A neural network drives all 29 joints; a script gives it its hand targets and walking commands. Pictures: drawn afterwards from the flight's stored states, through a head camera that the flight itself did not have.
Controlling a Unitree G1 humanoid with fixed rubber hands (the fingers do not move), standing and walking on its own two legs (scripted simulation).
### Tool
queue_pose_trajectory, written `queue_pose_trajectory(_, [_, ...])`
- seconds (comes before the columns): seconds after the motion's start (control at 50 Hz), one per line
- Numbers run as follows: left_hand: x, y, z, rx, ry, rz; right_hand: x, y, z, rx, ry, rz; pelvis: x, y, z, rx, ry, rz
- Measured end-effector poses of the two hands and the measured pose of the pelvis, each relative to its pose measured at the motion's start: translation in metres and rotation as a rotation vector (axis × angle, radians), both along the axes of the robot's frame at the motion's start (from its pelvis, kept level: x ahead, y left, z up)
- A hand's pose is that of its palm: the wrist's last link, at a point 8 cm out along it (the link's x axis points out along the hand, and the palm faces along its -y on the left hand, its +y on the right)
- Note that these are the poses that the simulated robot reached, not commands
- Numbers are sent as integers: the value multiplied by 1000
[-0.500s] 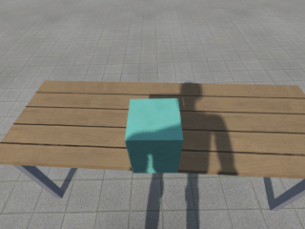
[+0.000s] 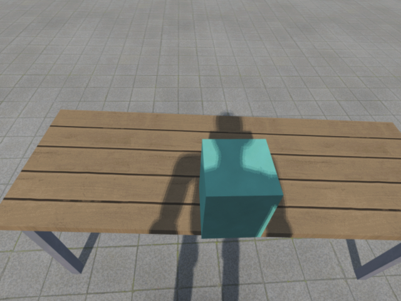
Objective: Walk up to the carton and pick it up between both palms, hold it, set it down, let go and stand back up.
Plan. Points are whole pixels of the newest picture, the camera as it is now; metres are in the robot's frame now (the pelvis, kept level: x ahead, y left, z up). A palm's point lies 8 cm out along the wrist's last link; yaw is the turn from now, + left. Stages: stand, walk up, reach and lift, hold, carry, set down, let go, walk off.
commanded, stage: walk up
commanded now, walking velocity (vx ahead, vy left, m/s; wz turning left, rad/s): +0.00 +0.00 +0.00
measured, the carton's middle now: (232, 190) +0.43 -0.08 -0.09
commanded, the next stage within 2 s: stand in 1.98 s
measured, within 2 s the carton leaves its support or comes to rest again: neither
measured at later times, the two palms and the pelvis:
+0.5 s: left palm out of the picture -0.01 +0.23 -0.15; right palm out of the picture -0.03 -0.20 -0.13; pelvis -0.01 +0.02 +0.01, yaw +0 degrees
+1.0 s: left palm out of the picture +0.03 +0.14 -0.11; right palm out of the picture -0.05 -0.31 -0.16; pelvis -0.04 -0.08 +0.01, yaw +0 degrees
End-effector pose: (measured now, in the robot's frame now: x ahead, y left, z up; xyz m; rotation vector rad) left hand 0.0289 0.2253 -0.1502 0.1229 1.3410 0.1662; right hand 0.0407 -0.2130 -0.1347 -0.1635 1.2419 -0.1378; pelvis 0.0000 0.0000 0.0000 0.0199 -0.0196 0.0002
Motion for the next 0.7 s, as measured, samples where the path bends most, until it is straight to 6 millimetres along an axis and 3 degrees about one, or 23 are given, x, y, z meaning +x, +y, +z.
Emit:
queue_pose_trajectory(0.06, [8, 0, 6, 22, -18, -12, -6, 5, -14, 22, 23, -19, -1, 5, -3, 4, -15, -3])
queue_pose_trajectory(0.12, [3, -1, 17, 33, -18, -24, -11, 8, -18, 44, 43, -44, 2, 11, 2, -29, -21, 8])
queue_pose_trajectory(0.38, [-22, -5, 6, -37, 56, -10, -64, 11, 3, 2, 192, -60, 3, 13, 10, -26, -34, 4])
queue_pose_trajectory(0.48, [-38, 2, 3, -35, 115, 2, -68, 18, 2, -6, 197, -66, -1, 17, 9, -31, -24, 3])
queue_pose_trajectory(0.58, [-47, 29, 0, 28, 189, -46, -87, -9, 10, -88, 183, -124, -19, 8, 5, -65, -21, -18])
queue_pose_trajectory(0.64, [-33, 28, -1, 32, 143, -66, -107, -29, 17, -124, 228, -143, -22, -1, 5, -61, -6, -14])
queue_pose_trajectory(0.7, [-12, 16, 0, 34, 69, -73, -115, -46, 18, -133, 233, -147, -26, -12, 5, -52, 1, -25])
